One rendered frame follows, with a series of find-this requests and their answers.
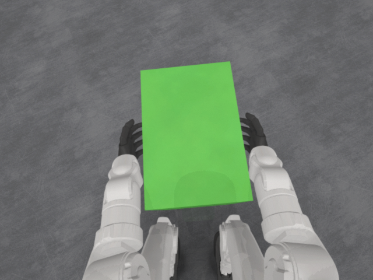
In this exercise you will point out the robot right shin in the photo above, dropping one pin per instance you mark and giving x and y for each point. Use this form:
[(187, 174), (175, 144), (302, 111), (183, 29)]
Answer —
[(225, 263)]

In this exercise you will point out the robot right forearm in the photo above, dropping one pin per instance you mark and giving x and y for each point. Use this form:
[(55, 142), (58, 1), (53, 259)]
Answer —
[(282, 216)]

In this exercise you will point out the robot right hand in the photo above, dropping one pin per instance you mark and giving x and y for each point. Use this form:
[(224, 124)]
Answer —
[(255, 131)]

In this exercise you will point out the robot left hand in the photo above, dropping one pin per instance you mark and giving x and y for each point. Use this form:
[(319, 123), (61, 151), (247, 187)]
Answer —
[(127, 138)]

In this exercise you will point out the left robot upper arm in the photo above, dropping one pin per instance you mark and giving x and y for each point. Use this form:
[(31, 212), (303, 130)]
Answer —
[(129, 265)]

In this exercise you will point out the robot left forearm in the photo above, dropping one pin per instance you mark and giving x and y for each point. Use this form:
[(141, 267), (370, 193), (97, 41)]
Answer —
[(120, 229)]

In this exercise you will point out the robot left thigh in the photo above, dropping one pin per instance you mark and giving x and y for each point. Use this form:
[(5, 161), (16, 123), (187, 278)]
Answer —
[(160, 245)]

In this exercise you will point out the right robot upper arm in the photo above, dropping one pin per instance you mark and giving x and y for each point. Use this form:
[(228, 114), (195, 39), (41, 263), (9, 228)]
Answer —
[(297, 261)]

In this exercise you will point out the carton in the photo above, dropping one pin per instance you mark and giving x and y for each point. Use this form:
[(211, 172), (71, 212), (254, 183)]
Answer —
[(193, 149)]

